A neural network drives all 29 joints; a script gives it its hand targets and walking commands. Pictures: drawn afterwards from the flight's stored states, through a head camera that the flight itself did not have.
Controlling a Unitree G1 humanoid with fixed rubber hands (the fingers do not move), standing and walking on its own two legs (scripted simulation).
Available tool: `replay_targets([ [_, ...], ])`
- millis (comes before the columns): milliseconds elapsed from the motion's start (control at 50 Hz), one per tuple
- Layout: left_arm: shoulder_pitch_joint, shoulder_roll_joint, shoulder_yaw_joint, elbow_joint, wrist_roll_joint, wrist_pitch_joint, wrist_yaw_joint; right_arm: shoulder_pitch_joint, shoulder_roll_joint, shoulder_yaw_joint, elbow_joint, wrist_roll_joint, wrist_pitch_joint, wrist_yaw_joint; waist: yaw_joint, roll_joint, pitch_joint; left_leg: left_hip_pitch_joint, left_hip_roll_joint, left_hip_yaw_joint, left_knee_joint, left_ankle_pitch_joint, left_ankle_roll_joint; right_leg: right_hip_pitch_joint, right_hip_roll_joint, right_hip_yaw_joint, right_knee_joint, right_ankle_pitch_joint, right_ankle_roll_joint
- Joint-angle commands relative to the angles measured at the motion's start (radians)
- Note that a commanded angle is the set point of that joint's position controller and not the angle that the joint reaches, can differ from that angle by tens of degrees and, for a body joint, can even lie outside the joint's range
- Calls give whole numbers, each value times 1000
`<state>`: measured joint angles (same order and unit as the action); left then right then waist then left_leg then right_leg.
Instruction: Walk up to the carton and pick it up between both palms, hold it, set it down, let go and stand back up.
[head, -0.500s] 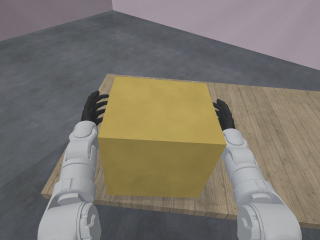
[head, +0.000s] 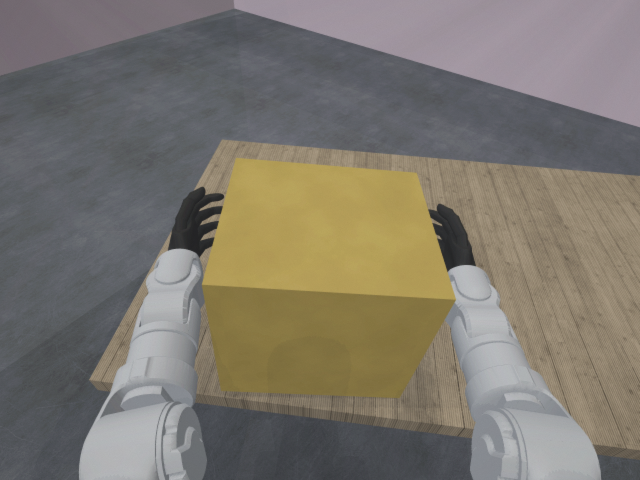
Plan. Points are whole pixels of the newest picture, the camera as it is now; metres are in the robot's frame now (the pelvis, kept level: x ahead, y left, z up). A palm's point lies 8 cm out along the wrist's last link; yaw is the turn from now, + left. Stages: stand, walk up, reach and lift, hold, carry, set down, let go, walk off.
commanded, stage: set down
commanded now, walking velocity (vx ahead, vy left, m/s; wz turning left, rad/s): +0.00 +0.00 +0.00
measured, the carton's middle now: (319, 280) +0.40 +0.04 +0.04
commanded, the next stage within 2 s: none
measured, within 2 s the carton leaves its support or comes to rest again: rests again in 0.10 s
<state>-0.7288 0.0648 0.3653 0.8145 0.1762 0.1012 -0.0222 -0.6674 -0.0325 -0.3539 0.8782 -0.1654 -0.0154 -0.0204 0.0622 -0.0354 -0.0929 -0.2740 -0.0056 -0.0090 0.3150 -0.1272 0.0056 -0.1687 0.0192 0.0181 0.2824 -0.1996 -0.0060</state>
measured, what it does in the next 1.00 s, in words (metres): stands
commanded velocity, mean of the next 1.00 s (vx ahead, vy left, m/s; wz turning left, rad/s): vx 0.00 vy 0.00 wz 0.00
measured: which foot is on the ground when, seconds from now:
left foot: down 0.00-1.00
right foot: down 0.00-1.00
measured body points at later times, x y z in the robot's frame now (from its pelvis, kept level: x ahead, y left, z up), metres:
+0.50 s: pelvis +0.00 +0.00 +0.00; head +0.01 +0.03 +0.45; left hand +0.40 +0.22 +0.10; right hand +0.41 -0.14 +0.09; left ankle +0.02 +0.11 -0.75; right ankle -0.04 -0.11 -0.75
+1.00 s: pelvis +0.00 +0.01 +0.00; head +0.01 +0.03 +0.45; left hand +0.40 +0.22 +0.09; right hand +0.41 -0.13 +0.09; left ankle +0.02 +0.11 -0.75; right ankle -0.04 -0.11 -0.75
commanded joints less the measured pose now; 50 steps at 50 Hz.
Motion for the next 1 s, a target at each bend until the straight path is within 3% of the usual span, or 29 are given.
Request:
replay_targets([
  [0, -701, -553, -295, -123, 3, -51, -101, -782, 582, 274, -207, -26, -113, 107, 3, 33, -535, 251, 0, 106, 10, 347, -36, 175, -17, -76, 38, 494, 70],
  [20, -687, -548, -289, -115, 5, -54, -104, -786, 568, 260, -213, -41, -120, 108, 9, 33, -545, 258, -1, 104, 10, 339, -41, 180, -13, -77, 34, 475, 67],
  [80, -730, -564, -305, -121, -1, -66, -94, -761, 565, 211, -161, -65, -124, 116, -22, 69, -543, 329, 8, 104, 23, 387, -64, 101, -8, -95, 9, 402, 51],
  [140, -696, -542, -253, -87, 33, -65, -98, -732, 558, 186, -134, -91, -121, 121, -6, 44, -485, 313, 13, 110, 17, 347, -53, 100, -11, -90, -3, 364, 48],
  [180, -677, -543, -258, -100, 49, -57, -97, -713, 537, 147, -115, -104, -125, 123, -12, 67, -483, 331, 17, 109, 5, 329, -60, 83, -8, -100, -14, 295, 39],
  [220, -653, -554, -261, -102, 47, -58, -90, -697, 537, 154, -113, -103, -136, 125, -13, 89, -503, 372, 18, 114, 28, 436, -70, 75, -4, -106, -9, 350, 40],
  [240, -641, -560, -264, -98, 48, -59, -89, -698, 533, 167, -117, -101, -142, 126, -10, 73, -504, 384, 19, 115, 37, 456, -71, 65, 0, -110, -11, 357, 44],
  [300, -657, -547, -249, -109, 47, -70, -92, -705, 541, 161, -137, -112, -147, 127, -6, 53, -498, 360, 17, 110, 22, 402, -64, 65, -4, -115, -15, 323, 50],
  [400, -652, -529, -221, -98, 71, -83, -91, -670, 547, 122, -104, -131, -146, 133, 0, 70, -473, 312, 13, 127, -1, 333, -51, 99, -13, -103, -11, 287, 48],
  [440, -643, -537, -215, -73, 74, -85, -91, -662, 543, 115, -97, -153, -157, 131, -12, 55, -464, 349, 18, 121, 11, 368, -54, 69, -10, -107, -14, 302, 47],
  [660, -583, -538, -211, -86, 102, -89, -78, -587, 513, 49, -49, -194, -159, 140, -35, 118, -391, 404, 32, 119, 27, 429, -76, -13, -1, -120, -48, 184, 25],
  [720, -589, -530, -199, -82, 106, -97, -79, -595, 514, 42, -64, -201, -163, 138, -28, 94, -402, 391, 28, 115, 10, 368, -65, -9, -8, -114, -53, 145, 27],
  [760, -586, -530, -201, -76, 95, -106, -74, -581, 506, 41, -51, -202, -167, 140, -33, 95, -396, 399, 32, 113, 22, 412, -74, -23, -3, -125, -48, 176, 28],
  [820, -579, -512, -165, -69, 127, -112, -79, -566, 523, 33, -44, -214, -157, 143, -32, 92, -356, 368, 25, 120, 0, 332, -58, -9, -12, -115, -56, 138, 37],
  [860, -576, -523, -189, -97, 113, -116, -78, -559, 515, 22, -39, -211, -163, 142, -45, 109, -368, 379, 28, 115, -1, 367, -69, -4, -9, -116, -46, 153, 32],
  [940, -502, -522, -165, -62, 125, -101, -85, -533, 498, 25, -54, -223, -161, 139, -39, 80, -317, 389, 34, 107, 5, 372, -68, 4, -1, -119, -58, 130, 29],
  [980, -515, -521, -171, -83, 127, -110, -84, -524, 505, 32, -46, -215, -164, 139, -38, 95, -349, 394, 27, 112, 17, 402, -71, -5, -2, -122, -45, 156, 36],
])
